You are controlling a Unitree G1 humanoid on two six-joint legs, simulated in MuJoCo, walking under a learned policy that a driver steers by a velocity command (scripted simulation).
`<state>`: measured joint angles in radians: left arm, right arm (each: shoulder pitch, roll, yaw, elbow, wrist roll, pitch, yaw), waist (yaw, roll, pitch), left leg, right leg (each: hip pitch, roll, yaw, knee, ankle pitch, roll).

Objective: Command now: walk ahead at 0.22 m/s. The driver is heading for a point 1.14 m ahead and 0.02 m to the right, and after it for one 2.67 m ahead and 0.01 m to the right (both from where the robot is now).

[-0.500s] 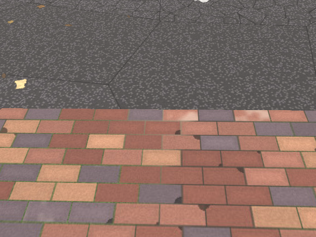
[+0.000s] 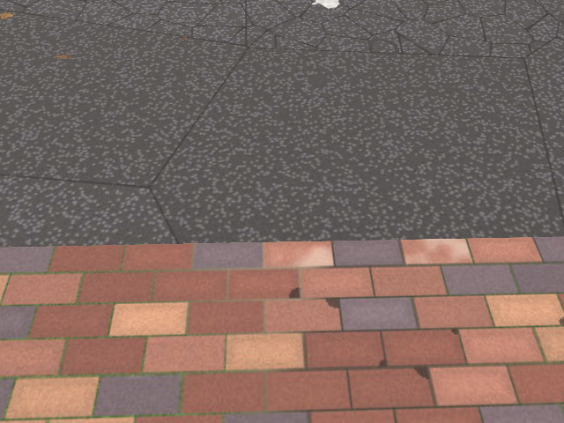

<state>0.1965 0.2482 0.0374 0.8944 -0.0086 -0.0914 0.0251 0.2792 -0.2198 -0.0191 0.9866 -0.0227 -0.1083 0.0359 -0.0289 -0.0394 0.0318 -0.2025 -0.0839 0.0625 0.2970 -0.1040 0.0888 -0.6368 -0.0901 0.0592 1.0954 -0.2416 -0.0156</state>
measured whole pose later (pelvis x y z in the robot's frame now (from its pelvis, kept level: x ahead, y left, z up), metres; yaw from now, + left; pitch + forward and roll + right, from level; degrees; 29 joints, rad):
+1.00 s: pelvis +0.14 -0.05 -0.02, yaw +1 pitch -1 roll +0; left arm 0.20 0.20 0.06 1.05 -0.03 -0.05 0.00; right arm 0.42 -0.20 -0.03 1.12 0.02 -0.06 -0.04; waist -0.03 0.03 0.00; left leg -0.07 0.02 0.01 0.52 -0.43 0.01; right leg -0.36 0.02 -0.06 0.73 -0.38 -0.08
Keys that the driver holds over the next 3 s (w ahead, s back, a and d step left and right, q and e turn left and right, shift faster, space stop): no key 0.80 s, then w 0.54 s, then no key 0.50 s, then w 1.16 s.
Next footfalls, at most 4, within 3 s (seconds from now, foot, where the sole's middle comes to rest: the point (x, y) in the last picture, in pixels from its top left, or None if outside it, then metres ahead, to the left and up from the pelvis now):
0.20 right None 0.22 -0.14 -0.78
1.56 left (253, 405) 0.53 0.07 -0.78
1.94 right None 0.47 -0.14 -0.78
2.32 left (225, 371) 0.62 0.14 -0.78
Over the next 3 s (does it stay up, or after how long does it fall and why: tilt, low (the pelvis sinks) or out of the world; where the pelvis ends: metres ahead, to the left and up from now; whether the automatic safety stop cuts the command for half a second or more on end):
stays up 0.87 0.00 0.00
